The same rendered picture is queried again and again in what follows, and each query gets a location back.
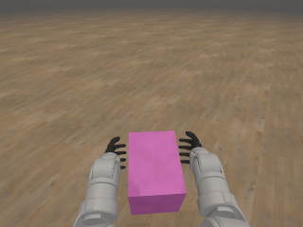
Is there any robot left hand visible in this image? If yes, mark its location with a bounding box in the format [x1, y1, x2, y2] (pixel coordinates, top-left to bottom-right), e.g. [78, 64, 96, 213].
[105, 136, 127, 169]

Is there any robot right hand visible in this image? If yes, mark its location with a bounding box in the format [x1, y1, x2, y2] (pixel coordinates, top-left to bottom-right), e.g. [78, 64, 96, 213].
[178, 131, 202, 164]

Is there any carton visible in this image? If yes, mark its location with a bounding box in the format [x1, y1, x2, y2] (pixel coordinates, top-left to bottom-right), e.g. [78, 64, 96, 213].
[128, 131, 187, 215]

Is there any robot left forearm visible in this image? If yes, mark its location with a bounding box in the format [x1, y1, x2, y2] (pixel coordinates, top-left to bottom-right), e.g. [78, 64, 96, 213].
[73, 152, 121, 227]

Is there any robot right forearm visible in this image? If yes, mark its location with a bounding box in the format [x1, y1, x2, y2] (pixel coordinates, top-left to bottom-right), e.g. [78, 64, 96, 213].
[189, 147, 250, 226]

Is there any right robot upper arm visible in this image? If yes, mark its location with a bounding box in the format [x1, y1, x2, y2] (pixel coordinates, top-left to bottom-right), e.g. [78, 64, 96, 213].
[200, 216, 250, 227]

